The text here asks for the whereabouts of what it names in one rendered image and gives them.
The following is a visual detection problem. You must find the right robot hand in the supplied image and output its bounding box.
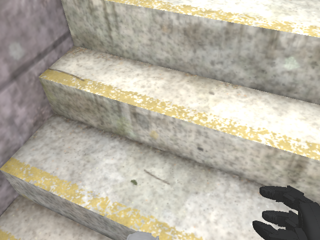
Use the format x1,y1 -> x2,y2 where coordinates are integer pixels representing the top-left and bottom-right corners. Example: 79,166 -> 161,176
252,185 -> 320,240

